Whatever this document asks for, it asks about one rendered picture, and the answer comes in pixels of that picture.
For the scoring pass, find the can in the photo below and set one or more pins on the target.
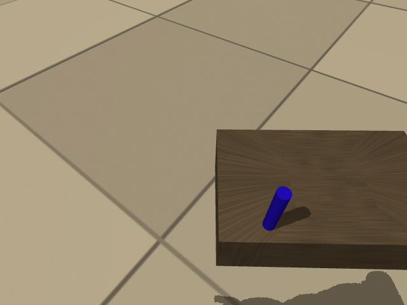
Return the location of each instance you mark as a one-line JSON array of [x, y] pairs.
[[280, 200]]

